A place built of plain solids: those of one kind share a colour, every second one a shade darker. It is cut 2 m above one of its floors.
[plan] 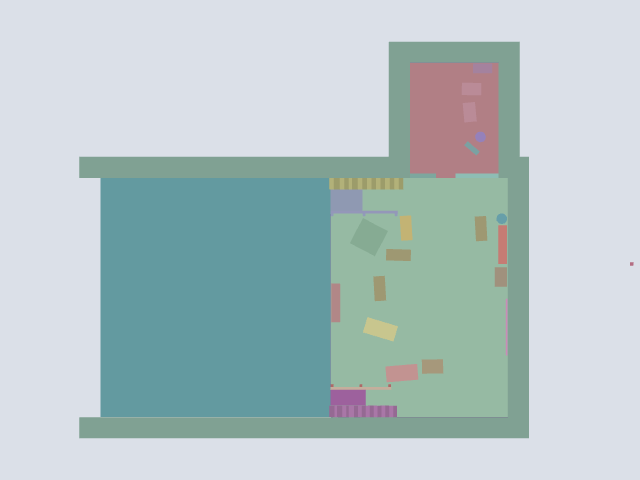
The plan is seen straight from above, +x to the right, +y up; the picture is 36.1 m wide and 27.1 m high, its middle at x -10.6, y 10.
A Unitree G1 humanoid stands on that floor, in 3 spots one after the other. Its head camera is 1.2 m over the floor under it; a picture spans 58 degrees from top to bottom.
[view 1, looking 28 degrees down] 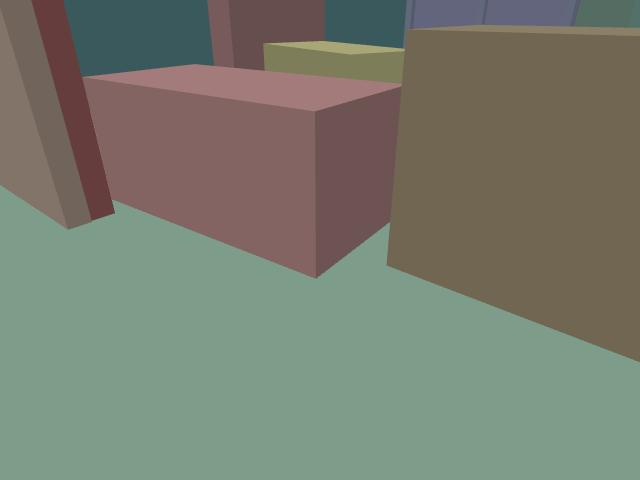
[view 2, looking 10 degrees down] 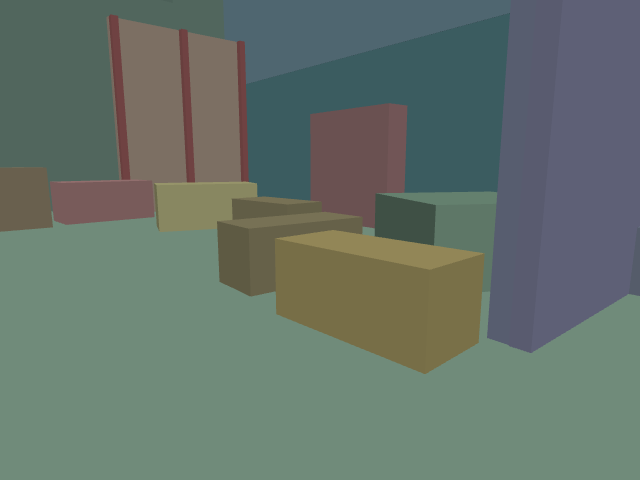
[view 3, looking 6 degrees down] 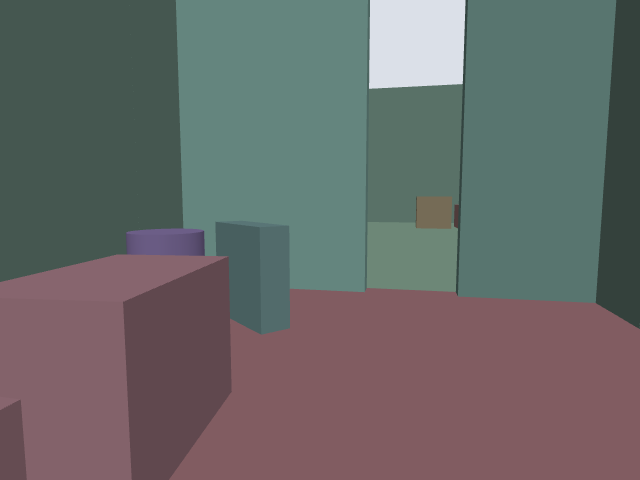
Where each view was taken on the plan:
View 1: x -3.85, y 0.72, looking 130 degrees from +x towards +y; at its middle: cart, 2.11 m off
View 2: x -3.50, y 12.78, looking -130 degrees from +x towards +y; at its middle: barrow_rdfra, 3.32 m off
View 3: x -3.50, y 19.00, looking -78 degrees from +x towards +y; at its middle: wall_concrete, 5.40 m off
